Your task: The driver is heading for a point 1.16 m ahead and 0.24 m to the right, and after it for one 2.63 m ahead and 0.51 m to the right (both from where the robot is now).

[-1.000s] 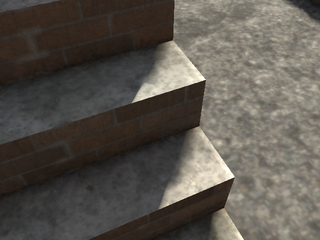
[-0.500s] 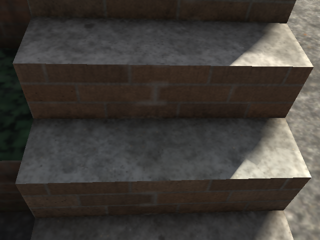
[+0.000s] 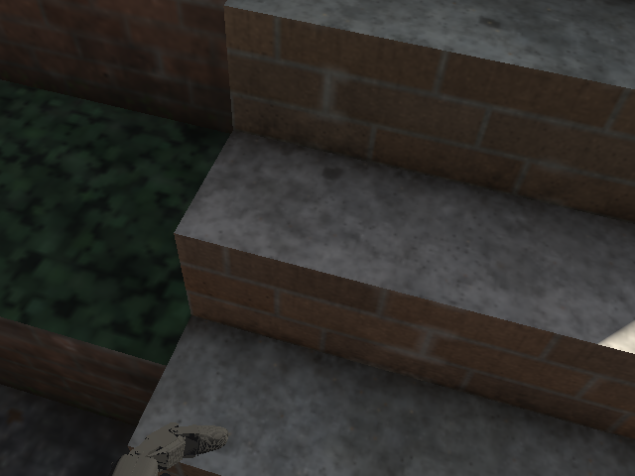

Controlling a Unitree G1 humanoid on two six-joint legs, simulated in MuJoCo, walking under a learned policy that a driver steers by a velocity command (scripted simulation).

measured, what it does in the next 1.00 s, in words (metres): climbs: left foot 0.21 m higher, then right foot 0.24 m higher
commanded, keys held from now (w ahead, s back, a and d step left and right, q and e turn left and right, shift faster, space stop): w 1.00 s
